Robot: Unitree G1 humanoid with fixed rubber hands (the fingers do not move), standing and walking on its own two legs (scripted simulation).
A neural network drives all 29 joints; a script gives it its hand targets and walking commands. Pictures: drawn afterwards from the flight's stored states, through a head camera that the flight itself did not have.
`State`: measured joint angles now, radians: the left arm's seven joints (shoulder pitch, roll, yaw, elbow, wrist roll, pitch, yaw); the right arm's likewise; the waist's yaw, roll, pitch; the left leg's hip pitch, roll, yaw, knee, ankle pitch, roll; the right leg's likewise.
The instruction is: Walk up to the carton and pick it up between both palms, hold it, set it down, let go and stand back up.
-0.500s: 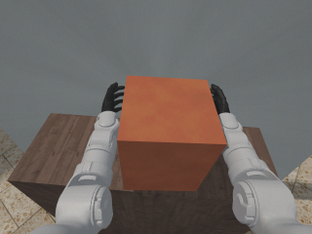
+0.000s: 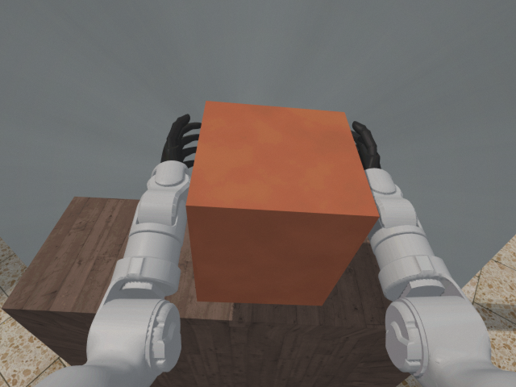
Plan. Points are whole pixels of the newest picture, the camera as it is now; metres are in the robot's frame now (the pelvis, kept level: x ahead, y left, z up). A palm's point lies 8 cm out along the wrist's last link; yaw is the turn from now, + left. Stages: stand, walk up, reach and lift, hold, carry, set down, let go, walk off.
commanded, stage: reach and lift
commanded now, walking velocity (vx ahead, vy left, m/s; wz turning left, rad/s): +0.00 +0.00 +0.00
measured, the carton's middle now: (268, 210) +0.37 +0.03 +0.11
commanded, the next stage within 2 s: hold in 1.82 s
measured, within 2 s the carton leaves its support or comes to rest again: neither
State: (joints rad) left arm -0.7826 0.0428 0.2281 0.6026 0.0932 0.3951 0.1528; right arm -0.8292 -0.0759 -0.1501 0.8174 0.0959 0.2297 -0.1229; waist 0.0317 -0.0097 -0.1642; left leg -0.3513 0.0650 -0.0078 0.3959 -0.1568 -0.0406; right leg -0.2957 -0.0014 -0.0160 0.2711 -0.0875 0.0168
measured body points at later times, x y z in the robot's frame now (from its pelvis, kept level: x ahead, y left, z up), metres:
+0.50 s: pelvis -0.01 +0.00 +0.00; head -0.04 +0.02 +0.45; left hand +0.40 +0.17 +0.20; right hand +0.41 -0.13 +0.19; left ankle +0.02 +0.14 -0.75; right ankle +0.02 -0.14 -0.75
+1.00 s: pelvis -0.01 +0.00 +0.00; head -0.05 +0.02 +0.45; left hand +0.40 +0.17 +0.22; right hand +0.41 -0.13 +0.21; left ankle +0.02 +0.14 -0.75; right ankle +0.02 -0.14 -0.75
